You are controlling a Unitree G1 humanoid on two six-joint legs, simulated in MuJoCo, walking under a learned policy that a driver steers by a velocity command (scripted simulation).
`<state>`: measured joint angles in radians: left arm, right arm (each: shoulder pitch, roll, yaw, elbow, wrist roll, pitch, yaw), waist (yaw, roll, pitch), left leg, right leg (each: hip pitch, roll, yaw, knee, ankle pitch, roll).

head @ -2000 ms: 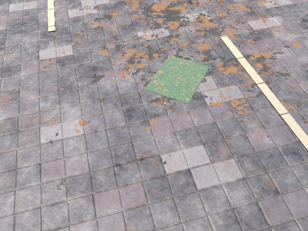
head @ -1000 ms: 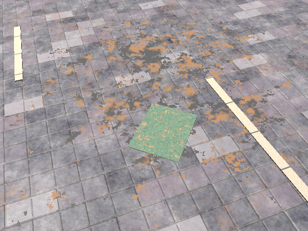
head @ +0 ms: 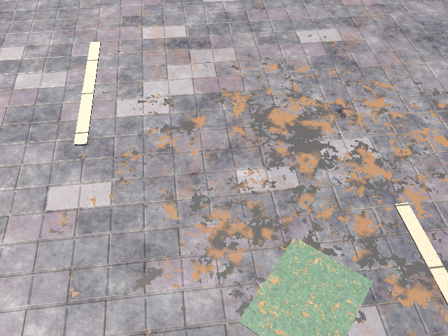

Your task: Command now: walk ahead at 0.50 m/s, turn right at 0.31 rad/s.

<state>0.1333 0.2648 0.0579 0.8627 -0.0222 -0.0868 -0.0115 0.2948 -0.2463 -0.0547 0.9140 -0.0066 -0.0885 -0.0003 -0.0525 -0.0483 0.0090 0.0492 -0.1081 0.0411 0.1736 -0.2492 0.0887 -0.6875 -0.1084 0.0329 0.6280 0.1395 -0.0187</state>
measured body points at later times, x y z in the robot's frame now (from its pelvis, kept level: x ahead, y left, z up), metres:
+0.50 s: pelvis +0.30 -0.05 +0.00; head +0.32 -0.06 +0.45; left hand +0.39 +0.21 -0.12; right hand +0.42 -0.33 -0.11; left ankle +0.49 +0.12 -0.68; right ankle +0.23 -0.13 -0.74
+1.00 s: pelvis +0.59 +0.00 +0.01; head +0.62 +0.02 +0.45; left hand +0.73 +0.29 -0.09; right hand +0.72 -0.26 -0.10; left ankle +0.54 +0.07 -0.74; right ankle +0.79 -0.15 -0.68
